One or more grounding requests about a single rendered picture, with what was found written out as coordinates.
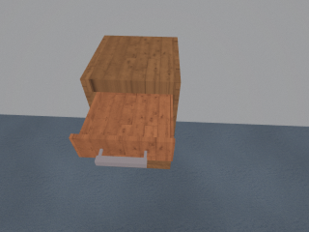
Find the drawer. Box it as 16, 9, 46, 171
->
69, 92, 176, 161

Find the handle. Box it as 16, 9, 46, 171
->
95, 148, 148, 168

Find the cabinet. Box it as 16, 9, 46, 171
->
80, 35, 182, 169

